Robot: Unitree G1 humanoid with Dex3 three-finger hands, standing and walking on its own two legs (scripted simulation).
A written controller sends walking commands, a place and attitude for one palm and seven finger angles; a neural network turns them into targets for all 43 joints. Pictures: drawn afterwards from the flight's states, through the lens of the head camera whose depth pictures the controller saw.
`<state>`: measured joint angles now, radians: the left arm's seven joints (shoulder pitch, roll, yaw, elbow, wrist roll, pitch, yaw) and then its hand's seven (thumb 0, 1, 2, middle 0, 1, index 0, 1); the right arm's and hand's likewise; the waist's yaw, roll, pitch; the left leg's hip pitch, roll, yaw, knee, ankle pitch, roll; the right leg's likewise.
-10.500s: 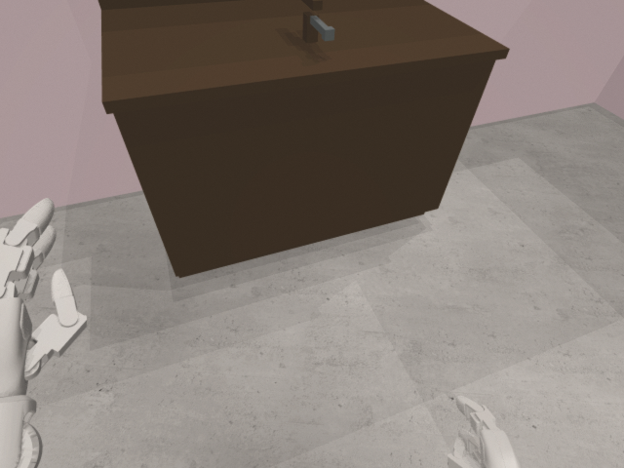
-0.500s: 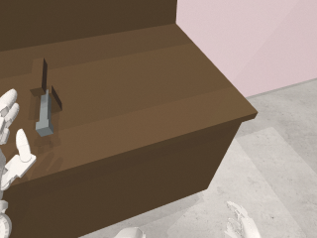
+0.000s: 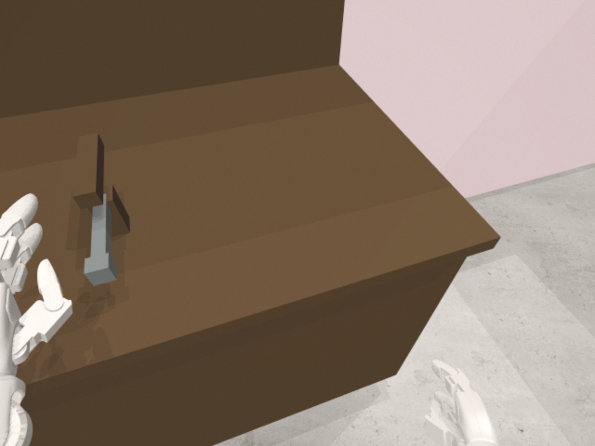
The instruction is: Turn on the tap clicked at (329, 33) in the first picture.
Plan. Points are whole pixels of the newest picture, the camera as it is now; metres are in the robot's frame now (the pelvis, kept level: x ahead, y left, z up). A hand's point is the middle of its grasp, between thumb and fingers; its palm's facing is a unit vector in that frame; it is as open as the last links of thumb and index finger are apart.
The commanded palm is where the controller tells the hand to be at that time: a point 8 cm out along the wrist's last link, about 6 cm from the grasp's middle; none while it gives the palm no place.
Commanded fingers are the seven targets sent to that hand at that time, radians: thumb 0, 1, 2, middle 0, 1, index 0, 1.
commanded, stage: come to a stop and stand still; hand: left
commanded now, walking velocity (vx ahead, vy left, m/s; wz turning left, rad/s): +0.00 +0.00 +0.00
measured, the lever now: (101, 269) +0.29 +0.28 +0.09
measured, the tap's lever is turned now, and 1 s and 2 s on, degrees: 0 0 0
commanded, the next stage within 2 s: look again from close up in 0.88 s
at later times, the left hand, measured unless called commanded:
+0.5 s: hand (48, 290) +0.23 +0.29 +0.14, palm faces +0.35 -0.83 -0.43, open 7.4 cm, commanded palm +0.17 +0.31 +0.17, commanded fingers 0.00 0.90 0.90 -0.20 -0.30 -0.20 -0.30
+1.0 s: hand (33, 282) +0.23 +0.30 +0.16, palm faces +0.38 -0.84 -0.38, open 7.4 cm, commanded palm +0.17 +0.33 +0.17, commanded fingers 0.00 0.90 0.90 -0.20 -0.30 -0.20 -0.30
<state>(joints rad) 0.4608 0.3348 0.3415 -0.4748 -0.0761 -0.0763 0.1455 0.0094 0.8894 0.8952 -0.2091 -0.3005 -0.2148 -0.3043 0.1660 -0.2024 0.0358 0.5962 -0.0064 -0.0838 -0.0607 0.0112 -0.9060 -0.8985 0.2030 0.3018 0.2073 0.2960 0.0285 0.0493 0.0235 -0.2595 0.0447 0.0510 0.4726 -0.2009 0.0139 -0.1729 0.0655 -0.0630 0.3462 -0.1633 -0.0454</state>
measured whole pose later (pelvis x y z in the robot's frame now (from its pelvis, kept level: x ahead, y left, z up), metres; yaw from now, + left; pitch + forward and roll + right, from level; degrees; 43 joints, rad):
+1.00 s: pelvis +0.02 +0.05 +0.00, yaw +1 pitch -1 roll -2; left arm 0.40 0.38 0.34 -0.48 -0.04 -0.17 0.09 0.01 0.89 0.90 -0.21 -0.30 -0.21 -0.30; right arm 0.17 -0.19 0.04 0.54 0.01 -0.09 -0.01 0.01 -0.91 -0.90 0.20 0.30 0.21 0.30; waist 0.04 -0.02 0.08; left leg -0.22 -0.04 0.07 0.46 -0.22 0.08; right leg -0.16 -0.02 -0.06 0.40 -0.22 0.03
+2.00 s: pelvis -0.02 -0.02 -0.01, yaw -1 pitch +1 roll -2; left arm 0.47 0.39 0.36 -0.55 -0.09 -0.16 0.08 0.01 0.89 0.90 -0.21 -0.30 -0.21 -0.30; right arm 0.19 -0.21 0.01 0.54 0.02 -0.11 -0.04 0.01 -0.91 -0.90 0.20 0.30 0.21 0.30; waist 0.03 0.01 0.09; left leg -0.37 0.06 0.04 0.57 -0.28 0.00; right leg -0.29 0.08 -0.07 0.45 -0.18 -0.07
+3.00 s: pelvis -0.06 -0.03 -0.01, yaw +0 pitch -1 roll -1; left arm 0.44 0.41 0.40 -0.59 -0.05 -0.12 0.09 0.01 0.89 0.90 -0.21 -0.30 -0.21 -0.30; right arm 0.24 -0.17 0.00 0.53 0.01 -0.11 0.01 0.01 -0.91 -0.90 0.20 0.30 0.21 0.30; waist 0.02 -0.02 0.13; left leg -0.27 0.07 0.05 0.56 -0.28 -0.01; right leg -0.32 0.00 -0.05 0.60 -0.30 -0.02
